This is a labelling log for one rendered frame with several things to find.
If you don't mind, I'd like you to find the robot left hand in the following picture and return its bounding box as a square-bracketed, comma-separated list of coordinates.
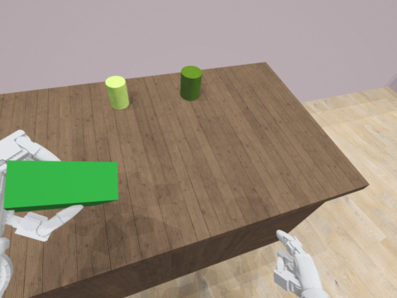
[0, 130, 84, 242]

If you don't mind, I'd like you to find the robot left forearm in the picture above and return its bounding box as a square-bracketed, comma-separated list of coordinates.
[0, 237, 13, 298]

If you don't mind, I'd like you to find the robot right hand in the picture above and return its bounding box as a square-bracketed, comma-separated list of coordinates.
[274, 230, 323, 298]

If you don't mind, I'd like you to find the table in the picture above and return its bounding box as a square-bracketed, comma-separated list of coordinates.
[0, 62, 369, 298]

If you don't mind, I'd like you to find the sponge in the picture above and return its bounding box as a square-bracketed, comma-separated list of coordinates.
[3, 160, 118, 212]

